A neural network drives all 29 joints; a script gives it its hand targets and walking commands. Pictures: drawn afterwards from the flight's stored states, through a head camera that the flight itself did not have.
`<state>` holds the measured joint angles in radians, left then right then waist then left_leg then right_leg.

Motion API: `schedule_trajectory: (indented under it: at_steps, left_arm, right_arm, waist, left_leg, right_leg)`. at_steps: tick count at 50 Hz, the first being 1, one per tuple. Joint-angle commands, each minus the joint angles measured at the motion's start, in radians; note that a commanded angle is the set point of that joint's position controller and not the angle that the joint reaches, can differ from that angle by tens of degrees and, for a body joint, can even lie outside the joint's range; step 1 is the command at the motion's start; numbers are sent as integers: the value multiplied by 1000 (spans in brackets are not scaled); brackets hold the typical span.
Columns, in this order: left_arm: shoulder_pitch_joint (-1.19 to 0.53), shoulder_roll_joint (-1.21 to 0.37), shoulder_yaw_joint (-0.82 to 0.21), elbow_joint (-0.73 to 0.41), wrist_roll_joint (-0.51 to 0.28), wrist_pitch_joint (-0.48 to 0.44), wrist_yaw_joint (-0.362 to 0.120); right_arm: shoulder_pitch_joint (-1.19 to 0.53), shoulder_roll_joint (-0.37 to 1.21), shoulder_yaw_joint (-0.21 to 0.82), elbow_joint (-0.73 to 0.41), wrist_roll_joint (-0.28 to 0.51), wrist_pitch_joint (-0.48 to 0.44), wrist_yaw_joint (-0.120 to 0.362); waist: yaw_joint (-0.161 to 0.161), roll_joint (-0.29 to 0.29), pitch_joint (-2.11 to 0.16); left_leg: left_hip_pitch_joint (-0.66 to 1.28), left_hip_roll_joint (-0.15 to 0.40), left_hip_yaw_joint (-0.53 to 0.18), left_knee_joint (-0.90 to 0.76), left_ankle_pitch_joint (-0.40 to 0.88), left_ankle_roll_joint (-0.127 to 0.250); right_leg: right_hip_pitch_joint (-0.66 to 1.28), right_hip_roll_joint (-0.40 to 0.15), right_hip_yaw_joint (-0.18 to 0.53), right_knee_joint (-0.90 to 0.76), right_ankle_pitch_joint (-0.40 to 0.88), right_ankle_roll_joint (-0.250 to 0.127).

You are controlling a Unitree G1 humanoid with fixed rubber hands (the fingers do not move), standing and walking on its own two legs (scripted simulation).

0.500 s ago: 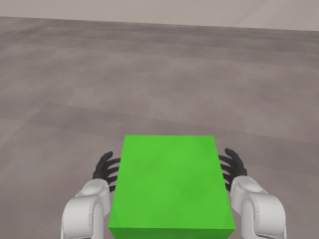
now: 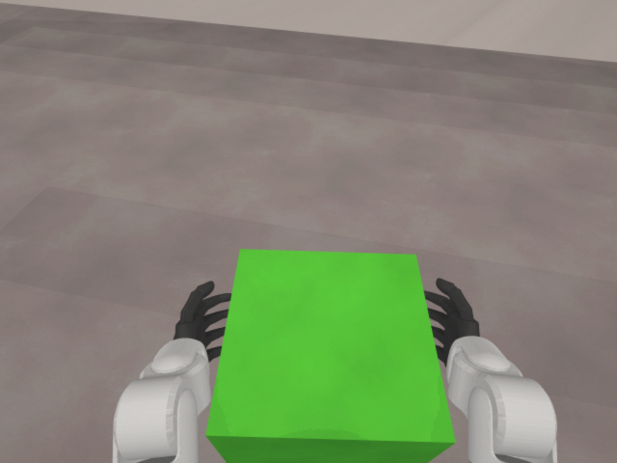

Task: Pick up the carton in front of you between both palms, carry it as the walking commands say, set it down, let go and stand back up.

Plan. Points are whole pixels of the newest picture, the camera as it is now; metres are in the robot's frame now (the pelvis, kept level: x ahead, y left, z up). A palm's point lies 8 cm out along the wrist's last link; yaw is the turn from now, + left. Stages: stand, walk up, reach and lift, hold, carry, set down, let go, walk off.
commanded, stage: carry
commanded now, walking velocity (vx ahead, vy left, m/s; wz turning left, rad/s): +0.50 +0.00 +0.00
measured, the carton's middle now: (322, 374) +0.25 -0.01 +0.00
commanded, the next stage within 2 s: none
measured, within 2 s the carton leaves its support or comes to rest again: neither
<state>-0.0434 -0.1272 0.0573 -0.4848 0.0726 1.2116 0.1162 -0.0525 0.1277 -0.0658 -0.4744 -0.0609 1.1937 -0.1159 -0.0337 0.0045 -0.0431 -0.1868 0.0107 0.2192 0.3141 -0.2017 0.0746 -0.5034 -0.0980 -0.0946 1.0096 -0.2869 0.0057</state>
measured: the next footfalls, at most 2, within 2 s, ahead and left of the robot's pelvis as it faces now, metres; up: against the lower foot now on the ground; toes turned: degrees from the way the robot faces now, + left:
right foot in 0.24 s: +0.38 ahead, -0.13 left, +0.00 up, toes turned -10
left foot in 0.76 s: +0.71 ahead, +0.09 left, +0.00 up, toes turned +13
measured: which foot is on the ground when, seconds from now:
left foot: down 0.00-0.28, up 0.30-0.74, down 0.76-1.00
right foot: up 0.00-0.22, down 0.24-0.76, up 0.78-1.00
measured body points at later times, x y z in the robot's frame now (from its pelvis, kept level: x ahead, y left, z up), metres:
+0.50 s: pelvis +0.34 -0.05 +0.00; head +0.36 -0.07 +0.45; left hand +0.59 +0.12 +0.08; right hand +0.62 -0.19 +0.07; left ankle +0.34 +0.11 -0.67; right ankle +0.34 -0.12 -0.75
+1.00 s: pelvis +0.68 +0.02 +0.00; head +0.70 +0.04 +0.45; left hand +0.95 +0.17 +0.07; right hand +0.94 -0.13 +0.08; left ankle +0.67 +0.08 -0.75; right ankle +0.68 -0.13 -0.67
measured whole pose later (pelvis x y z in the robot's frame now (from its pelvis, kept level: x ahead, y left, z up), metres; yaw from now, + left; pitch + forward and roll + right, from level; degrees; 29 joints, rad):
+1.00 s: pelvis +0.68 +0.02 +0.00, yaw +0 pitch +4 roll -2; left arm -0.06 -0.13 0.05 -0.50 0.08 1.21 0.12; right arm -0.05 0.13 -0.07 -0.49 -0.06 1.19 -0.11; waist -0.02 -0.01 -0.03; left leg -0.19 0.03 0.24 0.29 -0.17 0.07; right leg -0.55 -0.10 -0.09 1.00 -0.22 0.00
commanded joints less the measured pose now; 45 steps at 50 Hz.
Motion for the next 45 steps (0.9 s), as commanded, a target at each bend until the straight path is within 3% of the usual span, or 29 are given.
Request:
schedule_trajectory:
  at_steps: [1,5,9,11,12,13,14,15,16,17,18,20,23,28,34,36,37,38,39,40,41,42,43,44,45]
  left_arm:
    - [-363,-896,-683,-69,-296,-34,-175]
    - [-389,-852,-695,-125,-313,-20,-162]
    - [-406,-787,-688,-138,-334,11,-159]
    - [-396,-766,-674,-123,-338,22,-159]
    - [-392,-759,-664,-110,-337,26,-160]
    - [-387,-752,-653,-105,-335,31,-162]
    - [-407,-737,-643,-86,-333,29,-166]
    - [-382,-772,-650,-66,-342,29,-171]
    - [-398,-808,-656,-82,-350,25,-178]
    - [-408,-853,-666,-79,-356,15,-185]
    - [-426,-891,-674,-80,-358,3,-191]
    - [-432,-926,-687,-79,-361,-17,-200]
    - [-402,-917,-686,-76,-356,-34,-213]
    - [-391,-847,-675,-117,-355,-33,-207]
    - [-364,-741,-635,-112,-324,13,-173]
    - [-376,-726,-635,-115,-323,26,-165]
    - [-387,-722,-640,-120,-327,32,-162]
    - [-400,-716,-645,-126,-329,37,-160]
    - [-414,-719,-654,-137,-335,44,-158]
    - [-418,-737,-667,-148,-338,46,-162]
    - [-438,-768,-680,-140,-349,42,-169]
    - [-453,-816,-694,-136,-354,32,-177]
    - [-467,-860,-704,-130,-359,20,-183]
    - [-469,-892,-710,-122,-360,9,-187]
    - [-460,-913,-715,-113,-355,-1,-187]
  right_arm:
    - [-363,903,716,-77,355,-8,198]
    - [-349,839,689,-101,341,0,191]
    - [-333,778,657,-97,312,27,171]
    - [-345,758,652,-100,308,40,164]
    - [-345,750,652,-101,307,46,161]
    - [-362,734,651,-100,306,50,160]
    - [-370,743,664,-120,307,58,159]
    - [-386,749,668,-114,312,60,164]
    - [-388,800,683,-90,316,54,170]
    - [-395,843,689,-83,320,43,176]
    - [-399,887,699,-71,321,31,182]
    - [-387,939,711,-53,316,8,185]
    - [-350,953,719,-35,296,-19,179]
    - [-364,904,723,-92,303,-17,161]
    - [-368,790,697,-115,316,36,150]
    - [-368,771,680,-107,319,50,149]
    - [-359,767,669,-94,318,53,149]
    - [-344,759,654,-79,314,56,151]
    - [-348,742,643,-77,307,58,155]
    - [-348,766,648,-57,323,54,160]
    - [-349,807,654,-63,333,48,167]
    - [-362,855,659,-70,335,39,174]
    - [-379,896,671,-78,336,29,181]
    - [-395,924,680,-80,340,19,186]
    - [-397,937,687,-79,342,11,190]
  waist:
    - [23,114,-216]
    - [15,134,-132]
    - [16,155,-84]
    - [37,157,-144]
    - [52,120,-196]
    - [74,50,-256]
    - [68,-227,-342]
    - [61,-308,-322]
    - [58,-219,-316]
    - [56,-120,-318]
    - [49,-55,-298]
    - [46,-89,-299]
    - [47,-128,-263]
    - [49,-137,-168]
    - [51,-165,-69]
    - [43,-177,-107]
    - [25,-155,-158]
    - [8,-94,-230]
    - [2,100,-328]
    - [12,303,-367]
    - [13,267,-336]
    - [14,199,-333]
    - [16,86,-316]
    - [22,58,-306]
    - [26,69,-310]
  left_leg:
    - [285,260,-205,-146,310,72]
    - [275,222,-118,-149,373,60]
    - [285,222,-70,-115,511,28]
    - [272,204,-9,45,684,-8]
    - [213,164,32,219,692,-33]
    - [51,134,16,436,484,-52]
    - [-248,23,-24,768,170,-103]
    - [-385,-38,-140,954,-238,-93]
    - [-415,38,-224,1034,-234,-58]
    - [-412,76,-234,1017,-189,-43]
    - [-403,112,-233,946,-134,-39]
    - [-358,124,-203,823,-60,-50]
    - [-393,111,-149,682,-3,-75]
    - [-466,105,-79,425,105,-101]
    - [-385,58,-13,201,181,-65]
    - [-242,29,20,177,152,-45]
    - [-84,-13,63,132,132,-41]
    - [132,-15,49,122,62,-39]
    - [375,247,-327,74,-72,35]
    - [515,439,-728,-88,-110,149]
    - [453,428,-691,-109,46,152]
    - [407,392,-565,-77,191,133]
    - [344,369,-450,-64,283,106]
    - [278,345,-372,-80,284,75]
    - [249,320,-317,-102,236,51]
  right_leg:
    - [-111,-15,-12,-182,78,9]
    - [-95,12,-81,-401,196,11]
    - [-8,37,-122,-505,277,-16]
    - [183,91,-178,-530,242,-28]
    - [354,135,-215,-561,187,-30]
    - [558,43,-99,-567,100,-31]
    - [758,-272,430,-698,-108,-166]
    - [747,-344,635,-831,78,-231]
    - [716,-331,495,-785,238,-219]
    - [663,-297,383,-751,360,-196]
    - [604,-268,285,-753,399,-161]
    - [546,-222,169,-793,325,-107]
    - [536,-191,90,-841,279,-116]
    - [581,-157,8,-868,348,-128]
    - [616,-149,-62,-841,528,-102]
    - [621,-146,-101,-724,700,-77]
    - [583,-117,-151,-578,757,-53]
    - [475,-74,-163,-379,677,-35]
    - [221,-14,-138,-82,388,10]
    - [-65,118,-60,167,-138,31]
    - [-111,66,71,299,-166,6]
    - [-127,23,91,324,-134,-21]
    - [-117,-15,99,274,-73,-33]
    - [-84,-39,98,203,-28,-32]
    - [-57,-44,84,147,11,-29]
